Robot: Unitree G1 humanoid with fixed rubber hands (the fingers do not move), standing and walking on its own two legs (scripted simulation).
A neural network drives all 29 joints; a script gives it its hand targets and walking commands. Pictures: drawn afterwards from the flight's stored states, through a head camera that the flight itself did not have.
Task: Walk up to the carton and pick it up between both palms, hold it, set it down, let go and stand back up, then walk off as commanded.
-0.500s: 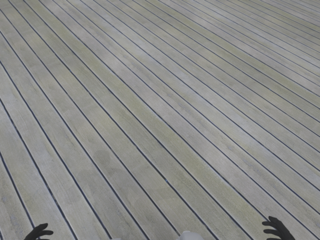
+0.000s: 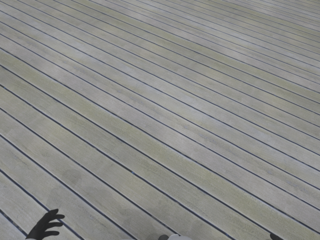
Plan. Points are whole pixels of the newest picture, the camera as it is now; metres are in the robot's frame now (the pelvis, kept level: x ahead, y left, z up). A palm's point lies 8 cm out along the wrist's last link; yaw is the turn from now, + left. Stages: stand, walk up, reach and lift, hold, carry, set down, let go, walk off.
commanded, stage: walk up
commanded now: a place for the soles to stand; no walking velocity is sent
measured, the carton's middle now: out of the picture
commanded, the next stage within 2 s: none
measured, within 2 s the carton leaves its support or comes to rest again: neither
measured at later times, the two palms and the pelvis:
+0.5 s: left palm (93, 227) +0.16 +0.17 -0.09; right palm out of the picture -0.11 -0.43 -0.10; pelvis -0.06 -0.07 -0.01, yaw -26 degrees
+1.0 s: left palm (183, 196) +0.25 -0.05 -0.07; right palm out of the picture -0.34 -0.38 -0.04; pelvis -0.09 -0.11 +0.01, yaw -56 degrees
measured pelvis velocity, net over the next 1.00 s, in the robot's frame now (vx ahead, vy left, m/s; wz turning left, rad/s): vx -0.09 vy -0.11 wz -0.98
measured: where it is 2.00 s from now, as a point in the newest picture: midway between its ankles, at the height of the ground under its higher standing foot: outside the picture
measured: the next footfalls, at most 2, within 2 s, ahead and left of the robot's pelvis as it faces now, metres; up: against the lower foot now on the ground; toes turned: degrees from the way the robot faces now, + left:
right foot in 0.44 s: -0.06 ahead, -0.22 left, +0.00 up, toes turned -28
left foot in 0.76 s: +0.03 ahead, -0.10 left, +0.00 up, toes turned -41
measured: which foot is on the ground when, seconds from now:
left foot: down 0.00-0.46, up 0.48-0.74, down 0.76-1.00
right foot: up 0.00-0.42, down 0.44-0.78, up 0.80-1.00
